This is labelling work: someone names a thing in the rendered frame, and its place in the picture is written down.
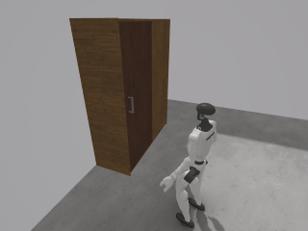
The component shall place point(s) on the robot right upper arm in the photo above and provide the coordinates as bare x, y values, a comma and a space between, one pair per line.
215, 134

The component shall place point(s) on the robot left upper arm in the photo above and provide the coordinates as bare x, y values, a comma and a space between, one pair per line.
194, 139

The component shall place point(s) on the handle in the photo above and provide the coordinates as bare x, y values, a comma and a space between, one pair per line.
132, 104

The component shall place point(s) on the robot shin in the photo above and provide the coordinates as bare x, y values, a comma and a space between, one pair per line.
196, 193
184, 206

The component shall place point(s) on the robot left shin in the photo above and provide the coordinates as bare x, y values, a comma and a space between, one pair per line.
184, 206

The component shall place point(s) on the robot left hand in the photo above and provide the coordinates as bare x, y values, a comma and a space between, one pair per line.
167, 182

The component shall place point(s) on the wardrobe door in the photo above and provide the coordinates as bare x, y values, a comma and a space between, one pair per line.
159, 72
136, 58

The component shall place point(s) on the robot right shin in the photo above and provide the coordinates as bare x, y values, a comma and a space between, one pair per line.
196, 193

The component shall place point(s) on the left robot forearm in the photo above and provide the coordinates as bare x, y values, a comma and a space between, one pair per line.
179, 171

